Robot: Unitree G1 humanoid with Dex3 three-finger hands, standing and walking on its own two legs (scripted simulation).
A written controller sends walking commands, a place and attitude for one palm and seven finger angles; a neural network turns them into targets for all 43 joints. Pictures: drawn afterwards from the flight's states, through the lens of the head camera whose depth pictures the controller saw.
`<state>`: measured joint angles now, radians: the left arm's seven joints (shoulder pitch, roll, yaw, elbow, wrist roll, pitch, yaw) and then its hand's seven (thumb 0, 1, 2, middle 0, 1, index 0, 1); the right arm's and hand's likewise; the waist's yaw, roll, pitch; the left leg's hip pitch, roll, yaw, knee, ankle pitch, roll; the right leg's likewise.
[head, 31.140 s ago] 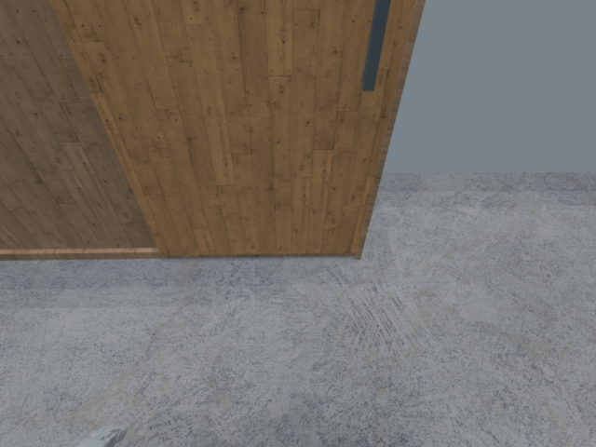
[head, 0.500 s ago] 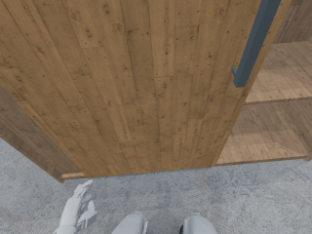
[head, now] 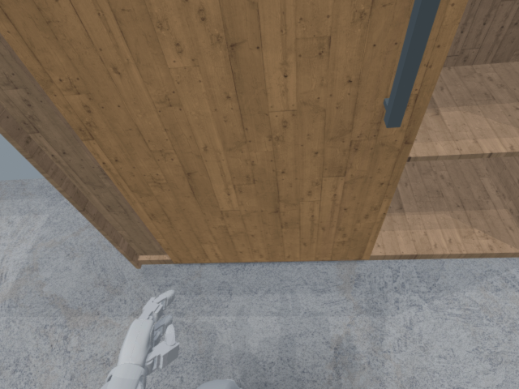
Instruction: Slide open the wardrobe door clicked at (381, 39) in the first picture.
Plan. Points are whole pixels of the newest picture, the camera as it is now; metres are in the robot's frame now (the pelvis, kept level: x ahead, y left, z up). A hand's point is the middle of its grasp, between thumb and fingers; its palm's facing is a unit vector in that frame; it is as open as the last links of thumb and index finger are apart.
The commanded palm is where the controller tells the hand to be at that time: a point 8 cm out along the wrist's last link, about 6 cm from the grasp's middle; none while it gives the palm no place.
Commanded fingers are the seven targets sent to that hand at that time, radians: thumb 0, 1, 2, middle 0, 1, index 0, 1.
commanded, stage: stop stepping back and stand still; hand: right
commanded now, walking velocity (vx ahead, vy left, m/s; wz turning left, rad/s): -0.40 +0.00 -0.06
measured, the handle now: (406, 51) +0.62 -0.25 +0.17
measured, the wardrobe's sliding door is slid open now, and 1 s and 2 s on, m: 0.61 0.61 0.61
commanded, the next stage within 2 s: let the arm hang, fingers relaxed in 1.22 s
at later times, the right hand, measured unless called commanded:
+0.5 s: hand out of the picture +0.15 -0.25 +0.15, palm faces +0.37 +0.84 -0.39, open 7.5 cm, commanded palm +0.08 -0.29 +0.17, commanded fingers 0.00 -0.90 -0.90 0.20 0.30 0.20 0.30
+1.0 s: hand out of the picture +0.20 -0.27 +0.16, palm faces +0.38 +0.78 -0.50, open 7.5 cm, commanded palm +0.13 -0.31 +0.17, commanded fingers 0.00 -0.90 -0.90 0.20 0.30 0.20 0.30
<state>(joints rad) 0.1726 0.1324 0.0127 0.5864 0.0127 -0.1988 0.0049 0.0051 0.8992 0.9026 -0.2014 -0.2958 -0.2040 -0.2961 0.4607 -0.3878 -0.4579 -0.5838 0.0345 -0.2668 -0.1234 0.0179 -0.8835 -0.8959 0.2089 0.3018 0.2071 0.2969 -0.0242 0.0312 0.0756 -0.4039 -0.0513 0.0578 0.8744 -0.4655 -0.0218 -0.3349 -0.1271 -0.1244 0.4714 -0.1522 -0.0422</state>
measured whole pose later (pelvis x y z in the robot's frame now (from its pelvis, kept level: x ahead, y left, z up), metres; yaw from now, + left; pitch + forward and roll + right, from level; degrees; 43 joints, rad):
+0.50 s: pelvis -0.08 +0.00 -0.01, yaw +3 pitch +0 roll +1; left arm 0.31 0.16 0.00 0.66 0.01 -0.17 0.06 0.01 0.90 0.90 -0.20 -0.30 -0.20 -0.30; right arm 0.51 -0.41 -0.43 -0.49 0.02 -0.18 -0.16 0.02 -0.88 -0.90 0.21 0.30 0.21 0.30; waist 0.07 0.06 -0.02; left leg -0.32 -0.02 0.08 0.74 -0.46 0.02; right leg -0.27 -0.01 -0.02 0.53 -0.25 -0.04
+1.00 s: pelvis -0.02 -0.01 -0.01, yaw +2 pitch +2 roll +1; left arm 0.19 0.17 -0.02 0.60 0.00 -0.15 0.03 0.01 0.90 0.90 -0.20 -0.30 -0.20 -0.30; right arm 0.53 -0.43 -0.45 -0.51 0.02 -0.23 -0.14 0.02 -0.88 -0.90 0.21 0.30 0.21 0.30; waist 0.00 0.02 0.02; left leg -0.21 -0.03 0.04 0.51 -0.33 0.03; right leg -0.29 -0.03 -0.02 0.58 -0.31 0.00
